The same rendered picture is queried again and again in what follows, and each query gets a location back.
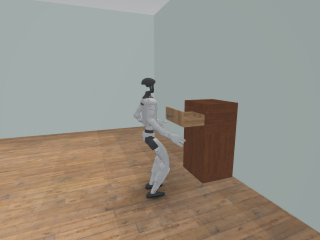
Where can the drawer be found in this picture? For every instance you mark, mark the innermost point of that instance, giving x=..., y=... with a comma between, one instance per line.
x=185, y=119

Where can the right robot hand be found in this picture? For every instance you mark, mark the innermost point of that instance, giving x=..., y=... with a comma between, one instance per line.
x=175, y=139

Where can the left robot hand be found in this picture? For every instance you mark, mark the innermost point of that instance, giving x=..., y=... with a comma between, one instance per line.
x=160, y=124

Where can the cabinet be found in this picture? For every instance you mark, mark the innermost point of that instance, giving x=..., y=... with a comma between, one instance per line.
x=208, y=150

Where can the right robot foot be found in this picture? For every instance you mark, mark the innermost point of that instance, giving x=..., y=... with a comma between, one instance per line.
x=155, y=195

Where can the right robot upper arm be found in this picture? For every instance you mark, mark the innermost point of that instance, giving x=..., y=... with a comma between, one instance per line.
x=152, y=103

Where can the robot torso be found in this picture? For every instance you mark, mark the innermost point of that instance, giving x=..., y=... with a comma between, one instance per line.
x=148, y=132

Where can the robot right forearm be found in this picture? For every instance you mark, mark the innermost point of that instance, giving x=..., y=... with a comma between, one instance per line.
x=161, y=131

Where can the left robot upper arm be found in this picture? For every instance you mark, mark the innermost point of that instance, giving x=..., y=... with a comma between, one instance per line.
x=137, y=111

